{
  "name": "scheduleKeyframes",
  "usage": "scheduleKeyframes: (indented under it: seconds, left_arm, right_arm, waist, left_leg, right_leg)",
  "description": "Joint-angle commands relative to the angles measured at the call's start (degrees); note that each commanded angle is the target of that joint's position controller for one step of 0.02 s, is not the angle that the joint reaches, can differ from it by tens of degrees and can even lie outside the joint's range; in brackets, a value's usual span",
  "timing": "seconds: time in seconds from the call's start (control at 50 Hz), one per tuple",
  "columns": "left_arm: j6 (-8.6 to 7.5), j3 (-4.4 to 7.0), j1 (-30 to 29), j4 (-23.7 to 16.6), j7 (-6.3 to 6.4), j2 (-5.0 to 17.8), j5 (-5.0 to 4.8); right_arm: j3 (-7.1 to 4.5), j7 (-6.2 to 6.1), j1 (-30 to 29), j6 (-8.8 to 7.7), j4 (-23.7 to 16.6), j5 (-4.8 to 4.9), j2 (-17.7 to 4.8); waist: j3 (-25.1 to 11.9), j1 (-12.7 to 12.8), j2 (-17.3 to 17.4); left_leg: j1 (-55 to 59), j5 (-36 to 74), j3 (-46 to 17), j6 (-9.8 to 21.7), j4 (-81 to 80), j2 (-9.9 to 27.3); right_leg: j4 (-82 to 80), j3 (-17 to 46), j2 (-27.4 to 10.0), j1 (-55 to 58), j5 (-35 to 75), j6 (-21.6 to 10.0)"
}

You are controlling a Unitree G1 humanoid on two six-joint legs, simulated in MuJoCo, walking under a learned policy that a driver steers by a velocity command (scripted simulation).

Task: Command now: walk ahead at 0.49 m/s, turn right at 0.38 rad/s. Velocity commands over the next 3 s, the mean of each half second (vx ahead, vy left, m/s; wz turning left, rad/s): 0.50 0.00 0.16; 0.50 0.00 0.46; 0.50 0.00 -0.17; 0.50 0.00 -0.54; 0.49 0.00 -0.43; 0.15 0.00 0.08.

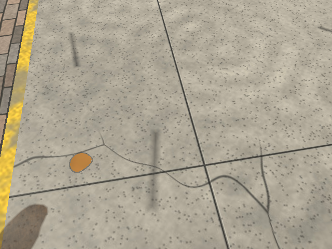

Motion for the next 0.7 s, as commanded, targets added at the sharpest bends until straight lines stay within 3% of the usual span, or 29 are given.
scheduleKeyframes:
  seconds: [0.02, 0.06, 0.1, 0.18, 0.22, 0.24, 0.26, 0.28, 0.3, 0.32, 0.34, 0.36, 0.38, 0.4, 0.46, 0.5, 0.56, 0.64, 0.7]
  left_arm:
    - [-1.15, 1.96, -2.04, -3.07, 0.96, 8.15, -0.24]
    - [-1.15, 1.81, -0.01, -1.86, 1.01, 8.47, -0.38]
    - [-1.31, 1.82, 2.19, -0.54, 0.84, 9.39, -0.41]
    - [-0.65, 2.0, 5.01, 2.09, 0.93, 10.1, -0.15]
    - [-0.13, 2.23, 3.94, 2.44, 1.27, 10.76, -0.08]
    - [0.15, 2.31, 2.85, 2.24, 1.46, 11.17, 0.12]
    - [0.55, 1.98, 1.59, 1.71, 1.74, 10.69, 0.39]
    - [0.52, 1.05, 1.89, 0.16, 2.23, 8.89, 1.52]
    - [-0.69, -0.55, 9.33, -0.82, 1.48, 3.62, 1.59]
    - [-1.97, -0.37, 5.82, -0.82, 0.89, 6.88, 0.8]
    - [-3.03, 0.31, -0.58, -2.8, 0.27, 9.55, -1.02]
    - [-3.76, -0.02, -4.46, -3.81, 0.22, 8.85, -0.77]
    - [-4.16, 0.11, -5.99, -4.4, 0.29, 8.44, 0.39]
    - [-4.05, 0.36, -5.35, -4.56, 0.4, 8.26, 1.17]
    - [-2.9, 0.05, -3.44, -4.15, 0.74, 6.57, 1.64]
    - [-2.4, -0.45, -6.87, -5.14, 1.07, 5.33, 1.65]
    - [-2.72, -1.04, -13.7, -6.36, 0.91, 3.79, 1.4]
    - [-3.55, -0.61, -19.31, -7.65, 0.18, 4.74, 0.4]
    - [-4.22, 0.49, -18.25, -7.45, -0.1, 6.78, 0.04]
  right_arm:
    - [-0.25, 0.17, -0.26, -0.12, -2.54, -0.22, -2.27]
    - [0.34, 0.91, -4.34, -0.63, -2.83, 0.5, -1.25]
    - [0.28, 1.6, -7.44, -0.96, -3.46, 1.5, -1.97]
    - [-0.07, 2.98, -10.73, -1.16, -5.34, 1.85, -3.31]
    - [-0.52, 3.43, -7.58, -0.97, -5.05, 1.95, -4.25]
    - [-1.23, 3.34, -3.28, -0.79, -4.06, 1.89, -5.5]
    - [-2.41, 3.08, 4.56, -0.63, -2.01, 1.71, -7.41]
    - [-3.33, 2.71, 13.42, -0.33, -0.84, 1.45, -10.75]
    - [-4.54, 3.0, 16.26, -0.2, -0.13, 1.69, -15.07]
    - [-3.24, 3.01, 17.48, 0.04, 0.07, 2.64, -9.2]
    - [-2.6, 2.58, 13.78, 0.36, -0.83, 2.17, -7.23]
    - [-2.5, 2.37, 10.9, 0.73, -1.66, 1.5, -7.02]
    - [-2.29, 2.29, 8.89, 0.95, -2.06, 1.33, -6.53]
    - [-1.96, 2.09, 7.85, 0.91, -2.48, 0.94, -5.8]
    - [-2.07, 1.49, 6.99, 1.07, -2.37, 1.55, -6.02]
    - [-2.61, 0.77, 8.0, 1.3, -1.6, 1.8, -7.6]
    - [-2.93, -0.08, 10.1, 2.03, -0.29, 2.18, -8.37]
    - [-3.08, -0.52, 13.66, 3.01, 1.39, 2.72, -8.26]
    - [-3.26, -0.82, 13.19, 3.65, 1.53, 2.62, -8.02]
  waist:
    - [-2.33, -0.77, -4.39]
    - [-2.05, 1.68, -5.25]
    - [-1.09, 3.42, -5.61]
    - [0.54, 3.98, -5.35]
    - [-1.15, 1.63, -6.18]
    - [-4.37, -0.87, -6.73]
    - [-9.52, -5.22, -5.51]
    - [-16.83, -8.4, -0.81]
    - [-22.46, -4.65, 13.86]
    - [-22.84, -7.27, 10.17]
    - [-14.18, -7.88, 6.15]
    - [-9.48, -6.97, 0.02]
    - [-5.56, -5.27, -2.46]
    - [-5.22, -3.43, -1.38]
    - [-4.51, -1.4, 1.45]
    - [-3.11, -2.16, 1.46]
    - [-2.57, -4.6, 2.41]
    - [-2.8, -6.46, 3.16]
    - [-2.85, -4.88, 4.92]
  left_leg:
    - [4.42, 12.54, 2.52, -1.13, -11.41, -1.03]
    - [7.38, 20.89, 3.82, -0.45, -19.79, -2.53]
    - [7.03, 23.35, 3.76, 0.68, -23.63, -2.9]
    - [-0.16, 14.19, 3.33, 4.81, -27.51, -3.63]
    - [3.46, 8.05, 4.37, 7.05, -28.15, -5.47]
    - [9.91, 6.38, 6.07, 8.39, -28.2, -7.72]
    - [21.04, 9.13, 7.04, 10.24, -29.49, -9.26]
    - [37.58, 12.98, -4.19, 13.8, -28.18, -1.33]
    - [57.9, 1.79, -32.78, 24.33, -32.45, 11.02]
    - [60.97, -8.6, -41.3, 23.37, -39.15, 11.48]
    - [54.56, -8.53, -33.85, 20.82, -40.43, 10.1]
    - [47.01, -3.4, -28.27, 19.45, -41.17, 7.81]
    - [40.64, 3.6, -24.41, 19.34, -42.15, 5.99]
    - [36.95, 9.05, -21.5, 19.02, -43.14, 4.15]
    - [30.93, 16.65, -16.78, 19.71, -44.77, 1.88]
    - [27.37, 18.06, -13.91, 19.28, -45.43, 0.43]
    - [23.66, 15.17, -10.94, 16.18, -44.45, -2.82]
    - [26.03, 9.81, -15.19, 14.49, -41.26, -1.76]
    - [30.83, 9.05, -20.21, 13.29, -36.76, 0.21]
  right_leg:
    - [-8.07, 7.38, -12.03, -3.87, 15.47, -8.08]
    - [-8.23, 5.67, -11.87, -3.28, 10.63, -6.47]
    - [-8.53, 6.99, -14.41, 0.11, 7.42, -6.46]
    - [-4.86, 8.11, -19.91, 13.49, 14.46, -5.55]
    - [-0.73, 6.17, -20.29, 16.82, 27.49, -3.98]
    - [4.4, 4.32, -19.28, 17.09, 38.99, -3.09]
    - [14.37, 1.23, -16.75, 14.85, 46.0, -1.54]
    - [30.0, -1.04, -14.28, 4.31, 33.6, 0.47]
    - [51.18, -2.78, -3.03, -20.2, -8.03, 5.69]
    - [55.8, 3.93, -3.68, -28.8, -20.26, 5.51]
    - [56.15, 4.46, -6.74, -32.64, -15.98, 4.89]
    - [53.09, 3.38, -8.7, -31.78, -12.52, 4.56]
    - [48.52, 2.71, -10.07, -30.74, -10.41, 5.04]
    - [45.23, 2.76, -11.29, -27.38, -8.7, 5.53]
    - [38.24, 0.99, -11.57, -24.61, -7.98, 8.42]
    - [31.15, -0.1, -10.87, -24.35, -3.32, 10.18]
    - [18.45, -0.46, -8.57, -19.32, 9.12, 10.93]
    - [10.24, 0.77, -6.28, -15.23, 13.5, 10.1]
    - [7.03, 2.22, -6.47, -12.78, 7.86, 7.94]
